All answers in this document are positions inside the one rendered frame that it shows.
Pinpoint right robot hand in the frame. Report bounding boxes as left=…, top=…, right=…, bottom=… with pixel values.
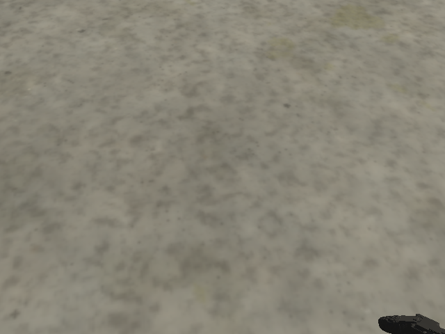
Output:
left=378, top=314, right=445, bottom=334

